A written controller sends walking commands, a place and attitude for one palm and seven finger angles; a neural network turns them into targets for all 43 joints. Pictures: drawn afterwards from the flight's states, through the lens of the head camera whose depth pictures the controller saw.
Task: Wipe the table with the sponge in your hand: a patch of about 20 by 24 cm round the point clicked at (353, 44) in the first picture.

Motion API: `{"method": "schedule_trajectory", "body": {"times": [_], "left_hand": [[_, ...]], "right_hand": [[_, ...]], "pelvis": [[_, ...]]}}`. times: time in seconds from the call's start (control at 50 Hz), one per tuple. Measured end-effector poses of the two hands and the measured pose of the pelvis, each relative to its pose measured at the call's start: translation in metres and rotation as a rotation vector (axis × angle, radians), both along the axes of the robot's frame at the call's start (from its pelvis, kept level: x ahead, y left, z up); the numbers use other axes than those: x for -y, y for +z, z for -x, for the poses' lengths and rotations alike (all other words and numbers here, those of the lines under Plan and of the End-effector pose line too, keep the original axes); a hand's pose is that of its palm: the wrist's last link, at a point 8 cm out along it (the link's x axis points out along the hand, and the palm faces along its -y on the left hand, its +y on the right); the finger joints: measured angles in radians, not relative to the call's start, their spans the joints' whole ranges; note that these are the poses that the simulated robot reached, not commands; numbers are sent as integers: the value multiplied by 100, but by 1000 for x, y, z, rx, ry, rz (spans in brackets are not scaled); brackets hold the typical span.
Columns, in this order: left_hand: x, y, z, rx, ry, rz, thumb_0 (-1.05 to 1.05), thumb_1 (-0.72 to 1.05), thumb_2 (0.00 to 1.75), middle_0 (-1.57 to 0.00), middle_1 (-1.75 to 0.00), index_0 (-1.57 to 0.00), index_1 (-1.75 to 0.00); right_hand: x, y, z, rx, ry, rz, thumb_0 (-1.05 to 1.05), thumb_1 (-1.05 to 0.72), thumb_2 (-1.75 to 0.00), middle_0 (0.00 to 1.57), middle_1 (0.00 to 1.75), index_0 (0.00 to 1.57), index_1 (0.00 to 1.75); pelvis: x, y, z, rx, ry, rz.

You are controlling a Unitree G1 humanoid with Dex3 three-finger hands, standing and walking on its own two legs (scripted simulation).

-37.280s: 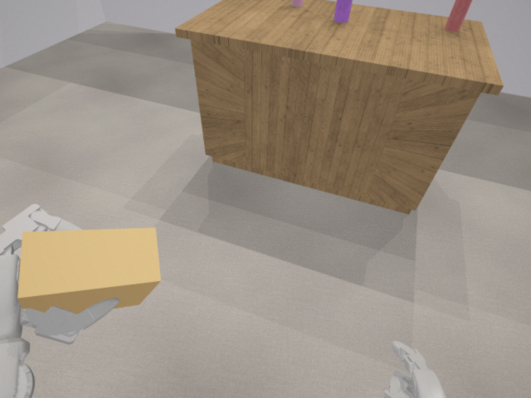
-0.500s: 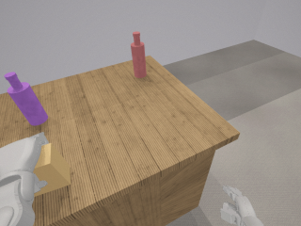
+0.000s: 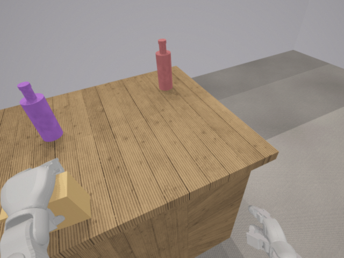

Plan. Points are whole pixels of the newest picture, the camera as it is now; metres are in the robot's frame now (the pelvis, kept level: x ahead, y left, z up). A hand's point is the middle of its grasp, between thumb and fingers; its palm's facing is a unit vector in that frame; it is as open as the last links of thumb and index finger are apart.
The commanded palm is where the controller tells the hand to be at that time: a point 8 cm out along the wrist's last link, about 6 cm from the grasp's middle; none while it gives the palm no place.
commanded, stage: lift the sponge slowly off the table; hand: left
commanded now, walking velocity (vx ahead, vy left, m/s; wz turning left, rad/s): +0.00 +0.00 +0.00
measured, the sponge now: (56, 209) +0.19 +0.30 +0.05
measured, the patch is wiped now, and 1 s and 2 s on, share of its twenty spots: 1.00 1.00 1.00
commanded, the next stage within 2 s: none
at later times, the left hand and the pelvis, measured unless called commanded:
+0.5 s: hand (46, 203) +0.17 +0.29 +0.11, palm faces +0.12 -0.14 -0.98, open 9.9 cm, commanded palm +0.13 +0.28 +0.17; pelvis +0.00 -0.01 +0.00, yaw +0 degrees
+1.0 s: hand (39, 201) +0.16 +0.28 +0.14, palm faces +0.17 -0.12 -0.98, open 9.9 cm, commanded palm +0.12 +0.27 +0.20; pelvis -0.03 -0.03 +0.00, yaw +1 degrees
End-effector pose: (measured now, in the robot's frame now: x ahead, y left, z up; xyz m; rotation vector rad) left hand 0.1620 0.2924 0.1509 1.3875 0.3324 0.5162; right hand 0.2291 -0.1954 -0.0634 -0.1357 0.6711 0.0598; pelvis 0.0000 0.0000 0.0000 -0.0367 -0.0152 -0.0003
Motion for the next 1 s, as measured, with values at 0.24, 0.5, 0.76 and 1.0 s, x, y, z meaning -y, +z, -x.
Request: {"method": "schedule_trajectory", "body": {"times": [0.24,0.5,0.76,1.0], "left_hand": [[0,4,-1,-17,-2,11,0,-47,106,-67,-139,-73,-140],[7,8,12,-28,-17,38,0,-49,106,-69,-137,-75,-137],[16,19,23,-9,-31,29,-1,-50,106,-72,-135,-77,-135],[19,39,28,21,-19,15,-1,-50,106,-72,-134,-78,-135]], "right_hand": [[4,3,1,13,6,19,1,-90,-90,21,30,20,30],[13,6,-1,28,19,43,1,-90,-90,20,30,20,30],[9,11,-1,56,55,39,1,-90,-90,21,30,20,30],[17,17,4,94,44,35,1,-90,-90,21,30,20,30]], "pelvis": [[5,0,3,12,0,-3],[13,1,5,38,6,-4],[23,3,13,67,12,-9],[32,3,26,80,16,-16]]}}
